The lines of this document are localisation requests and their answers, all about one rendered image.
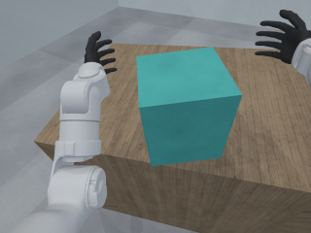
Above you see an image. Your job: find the right robot hand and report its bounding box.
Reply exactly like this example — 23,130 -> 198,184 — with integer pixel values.
255,10 -> 311,64

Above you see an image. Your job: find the robot right forearm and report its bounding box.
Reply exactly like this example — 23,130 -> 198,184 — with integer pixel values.
291,38 -> 311,89

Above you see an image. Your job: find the robot left forearm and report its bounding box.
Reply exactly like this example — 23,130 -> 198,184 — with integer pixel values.
48,62 -> 111,203

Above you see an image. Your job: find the carton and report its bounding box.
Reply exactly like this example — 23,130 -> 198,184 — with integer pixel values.
136,47 -> 243,167

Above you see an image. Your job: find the left robot upper arm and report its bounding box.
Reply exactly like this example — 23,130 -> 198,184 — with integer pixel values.
8,165 -> 107,233

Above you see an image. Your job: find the left robot hand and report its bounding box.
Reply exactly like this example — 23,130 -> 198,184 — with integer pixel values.
84,31 -> 118,75

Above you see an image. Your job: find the pedestal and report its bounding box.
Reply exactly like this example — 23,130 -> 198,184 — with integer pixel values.
34,43 -> 311,233

